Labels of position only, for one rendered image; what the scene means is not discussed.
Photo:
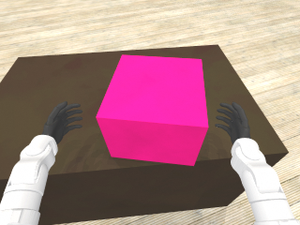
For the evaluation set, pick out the pedestal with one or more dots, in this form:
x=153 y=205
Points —
x=86 y=183

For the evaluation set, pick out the carton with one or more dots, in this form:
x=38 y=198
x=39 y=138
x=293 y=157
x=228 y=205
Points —
x=155 y=109

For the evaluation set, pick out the robot right hand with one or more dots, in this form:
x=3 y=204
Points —
x=238 y=124

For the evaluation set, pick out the left robot forearm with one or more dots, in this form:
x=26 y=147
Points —
x=26 y=184

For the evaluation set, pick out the right robot forearm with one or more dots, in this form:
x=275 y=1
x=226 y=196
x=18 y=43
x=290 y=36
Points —
x=261 y=183

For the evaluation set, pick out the robot left hand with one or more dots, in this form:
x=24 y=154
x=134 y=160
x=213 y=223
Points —
x=57 y=122

